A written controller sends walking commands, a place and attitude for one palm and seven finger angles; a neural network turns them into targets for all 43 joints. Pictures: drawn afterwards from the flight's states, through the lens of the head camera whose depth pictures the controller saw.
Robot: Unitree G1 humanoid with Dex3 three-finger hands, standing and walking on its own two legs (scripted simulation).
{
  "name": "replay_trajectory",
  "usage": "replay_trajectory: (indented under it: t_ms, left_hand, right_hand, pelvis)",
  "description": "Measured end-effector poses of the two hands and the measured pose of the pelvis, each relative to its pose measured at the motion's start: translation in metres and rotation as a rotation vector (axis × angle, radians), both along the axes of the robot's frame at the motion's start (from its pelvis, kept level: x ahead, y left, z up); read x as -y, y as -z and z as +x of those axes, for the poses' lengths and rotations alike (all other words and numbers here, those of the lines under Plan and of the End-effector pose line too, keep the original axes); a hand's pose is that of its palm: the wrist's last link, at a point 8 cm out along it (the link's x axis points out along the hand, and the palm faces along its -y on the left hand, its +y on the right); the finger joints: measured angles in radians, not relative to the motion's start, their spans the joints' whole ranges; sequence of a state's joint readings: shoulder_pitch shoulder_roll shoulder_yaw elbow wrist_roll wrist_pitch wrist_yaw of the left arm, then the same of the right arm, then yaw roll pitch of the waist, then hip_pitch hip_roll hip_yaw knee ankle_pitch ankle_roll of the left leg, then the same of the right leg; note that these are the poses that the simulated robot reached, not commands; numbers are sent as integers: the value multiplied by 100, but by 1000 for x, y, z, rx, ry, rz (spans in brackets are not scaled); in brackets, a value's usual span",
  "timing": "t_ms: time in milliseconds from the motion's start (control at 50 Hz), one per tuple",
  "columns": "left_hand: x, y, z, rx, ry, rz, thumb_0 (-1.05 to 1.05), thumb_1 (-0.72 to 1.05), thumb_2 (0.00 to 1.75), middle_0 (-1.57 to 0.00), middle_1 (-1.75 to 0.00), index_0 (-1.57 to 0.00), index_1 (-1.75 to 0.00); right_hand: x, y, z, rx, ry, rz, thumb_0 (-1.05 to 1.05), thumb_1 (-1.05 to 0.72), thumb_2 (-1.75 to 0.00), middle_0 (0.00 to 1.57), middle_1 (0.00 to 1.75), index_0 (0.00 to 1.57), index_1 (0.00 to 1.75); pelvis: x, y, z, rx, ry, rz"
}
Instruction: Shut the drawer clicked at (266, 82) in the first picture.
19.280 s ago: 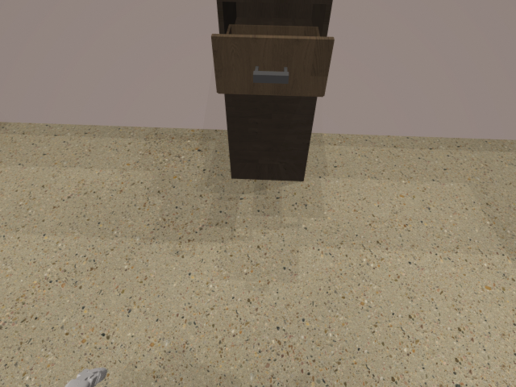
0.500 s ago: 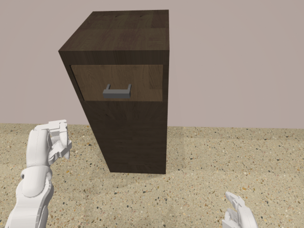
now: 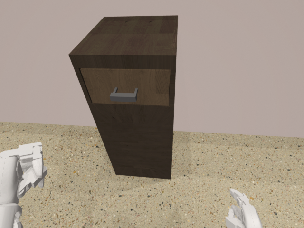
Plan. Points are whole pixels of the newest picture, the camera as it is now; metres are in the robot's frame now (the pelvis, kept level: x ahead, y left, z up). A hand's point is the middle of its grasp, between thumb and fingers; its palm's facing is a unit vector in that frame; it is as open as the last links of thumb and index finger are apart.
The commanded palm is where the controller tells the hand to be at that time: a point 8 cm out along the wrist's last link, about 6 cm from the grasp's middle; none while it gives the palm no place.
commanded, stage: step back with the hand held close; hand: left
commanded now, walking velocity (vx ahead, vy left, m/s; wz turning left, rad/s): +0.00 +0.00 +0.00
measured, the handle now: (124, 93) +0.60 +0.20 +0.02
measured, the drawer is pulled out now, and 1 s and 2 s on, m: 0.00 0.00 0.00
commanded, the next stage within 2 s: stop stepping back and stand still in 1.30 s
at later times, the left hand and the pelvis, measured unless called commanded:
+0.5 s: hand (43, 172) +0.18 +0.25 +0.14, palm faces +0.25 -0.83 -0.50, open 3.2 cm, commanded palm +0.11 +0.30 +0.17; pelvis -0.02 +0.02 +0.00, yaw -1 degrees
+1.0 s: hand (1, 209) +0.10 +0.27 +0.16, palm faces +0.35 -0.82 -0.45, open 3.2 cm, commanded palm +0.03 +0.32 +0.17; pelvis -0.10 +0.04 -0.02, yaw +1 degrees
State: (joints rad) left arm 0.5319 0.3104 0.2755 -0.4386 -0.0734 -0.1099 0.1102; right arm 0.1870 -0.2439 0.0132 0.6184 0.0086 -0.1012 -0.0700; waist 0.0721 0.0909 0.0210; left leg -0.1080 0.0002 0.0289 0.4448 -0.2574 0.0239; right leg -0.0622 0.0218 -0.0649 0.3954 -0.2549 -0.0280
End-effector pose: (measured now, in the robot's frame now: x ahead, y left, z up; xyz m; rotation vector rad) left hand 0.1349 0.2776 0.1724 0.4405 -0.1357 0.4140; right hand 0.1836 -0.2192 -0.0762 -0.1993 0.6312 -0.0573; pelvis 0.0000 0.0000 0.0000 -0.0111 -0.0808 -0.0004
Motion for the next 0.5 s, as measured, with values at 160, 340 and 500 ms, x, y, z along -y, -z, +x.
replay_trajectory:
  t_ms: [160, 340, 500]
  left_hand:
    - [5, -1, 12, 5, 30, -1, 1, 89, 90, -140, -160, -140, -160]
    - [-4, -4, 26, -23, 98, 80, 1, 89, 90, -140, -160, -140, -160]
    - [-13, 7, 9, -92, 148, 99, 1, 89, 90, -140, -160, -140, -160]
  right_hand:
    - [-2, 1, -3, -9, 4, 0, 1, -90, -90, 20, 30, 20, 30]
    - [11, 4, -23, -99, 92, -20, 1, -90, -90, 21, 30, 20, 30]
    - [11, 4, -52, -162, 149, -65, 1, -90, -90, 20, 30, 20, 30]
  pelvis:
    - [0, 0, 4, -7, 7, 1]
    - [-10, 0, -4, -70, 22, -4]
    - [-20, 2, -22, -96, 23, -1]
